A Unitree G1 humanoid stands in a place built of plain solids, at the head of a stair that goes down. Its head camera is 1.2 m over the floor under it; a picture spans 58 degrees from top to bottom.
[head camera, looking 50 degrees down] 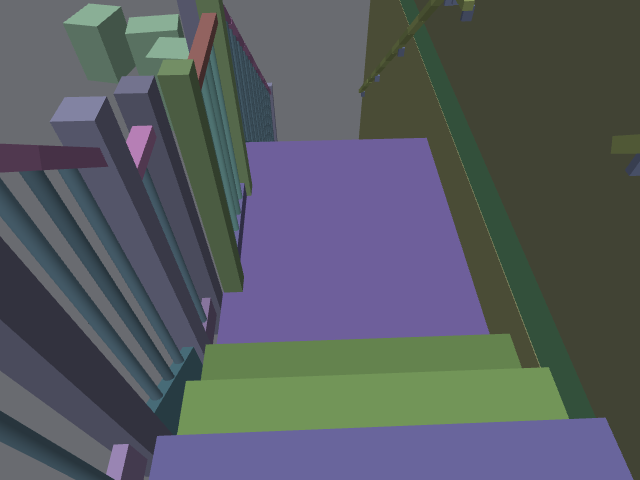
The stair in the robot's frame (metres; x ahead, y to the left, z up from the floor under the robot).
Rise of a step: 0.18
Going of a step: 0.22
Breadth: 1.20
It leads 2 degrees to the left of straight ahead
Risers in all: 3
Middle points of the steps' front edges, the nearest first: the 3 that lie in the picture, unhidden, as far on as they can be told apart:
0.36 -0.17 0.00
0.58 -0.16 -0.17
0.79 -0.15 -0.35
